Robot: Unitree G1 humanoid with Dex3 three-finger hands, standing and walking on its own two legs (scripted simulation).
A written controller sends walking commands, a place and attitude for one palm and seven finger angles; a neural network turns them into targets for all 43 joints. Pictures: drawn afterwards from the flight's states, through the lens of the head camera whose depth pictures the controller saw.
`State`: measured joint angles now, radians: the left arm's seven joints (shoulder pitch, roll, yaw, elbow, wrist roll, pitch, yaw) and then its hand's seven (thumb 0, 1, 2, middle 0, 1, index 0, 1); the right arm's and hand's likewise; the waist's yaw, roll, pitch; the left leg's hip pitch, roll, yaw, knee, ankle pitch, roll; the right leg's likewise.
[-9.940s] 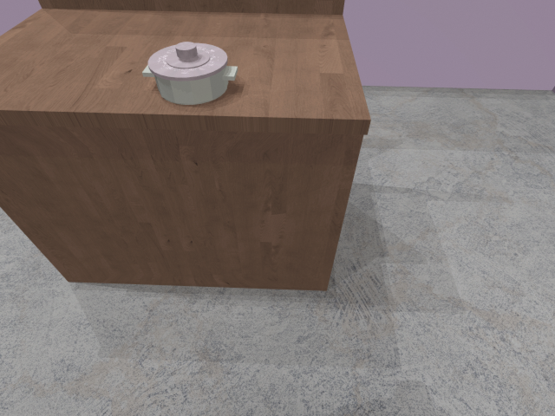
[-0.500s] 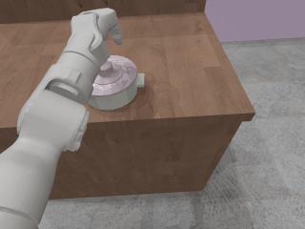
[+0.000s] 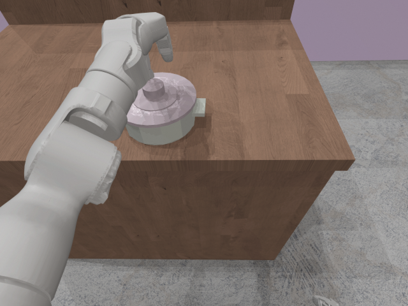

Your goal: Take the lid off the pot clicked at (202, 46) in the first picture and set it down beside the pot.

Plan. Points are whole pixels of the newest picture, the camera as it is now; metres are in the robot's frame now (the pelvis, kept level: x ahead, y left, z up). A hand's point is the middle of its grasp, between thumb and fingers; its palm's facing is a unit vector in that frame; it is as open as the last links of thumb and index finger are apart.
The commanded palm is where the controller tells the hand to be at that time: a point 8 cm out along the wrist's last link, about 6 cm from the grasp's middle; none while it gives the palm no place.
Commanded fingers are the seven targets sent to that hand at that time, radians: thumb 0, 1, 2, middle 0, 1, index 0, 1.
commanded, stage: move the open hand above the knob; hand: left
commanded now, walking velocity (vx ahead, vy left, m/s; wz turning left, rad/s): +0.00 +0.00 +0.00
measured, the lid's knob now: (153, 88) +0.53 +0.08 +0.15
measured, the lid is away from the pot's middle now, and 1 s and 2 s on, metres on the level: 0.00 0.00 0.00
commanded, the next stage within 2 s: lower the open fingers around the knob in 0.20 s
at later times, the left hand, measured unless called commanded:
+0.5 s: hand (141, 69) +0.49 +0.09 +0.22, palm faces -0.35 -0.08 -0.93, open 10.0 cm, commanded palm +0.49 +0.09 +0.27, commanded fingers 0.00 -0.41 1.74 -0.88 -0.08 -0.88 -0.08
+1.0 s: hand (150, 83) +0.49 +0.08 +0.19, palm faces -0.41 -0.06 -0.91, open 10.0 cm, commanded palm +0.50 +0.08 +0.23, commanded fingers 0.00 -0.41 1.74 -0.88 -0.08 -0.88 -0.08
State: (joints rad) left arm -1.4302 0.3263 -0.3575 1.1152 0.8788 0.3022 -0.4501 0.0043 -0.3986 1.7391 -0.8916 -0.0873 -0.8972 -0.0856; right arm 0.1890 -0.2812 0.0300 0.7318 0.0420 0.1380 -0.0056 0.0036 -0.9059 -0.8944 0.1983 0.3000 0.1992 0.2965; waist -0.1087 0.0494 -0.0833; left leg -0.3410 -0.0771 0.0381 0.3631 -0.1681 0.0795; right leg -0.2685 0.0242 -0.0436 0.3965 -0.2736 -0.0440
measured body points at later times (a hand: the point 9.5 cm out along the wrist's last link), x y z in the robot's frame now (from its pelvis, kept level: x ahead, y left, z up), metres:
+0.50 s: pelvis +0.00 +0.01 +0.00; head +0.03 -0.01 +0.45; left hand +0.50 +0.09 +0.27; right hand +0.03 -0.26 -0.14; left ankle +0.00 +0.07 -0.74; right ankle -0.05 -0.09 -0.74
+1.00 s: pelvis +0.00 +0.01 +0.00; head +0.04 +0.00 +0.44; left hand +0.51 +0.08 +0.24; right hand +0.00 -0.26 -0.14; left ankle +0.00 +0.07 -0.74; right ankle -0.05 -0.09 -0.74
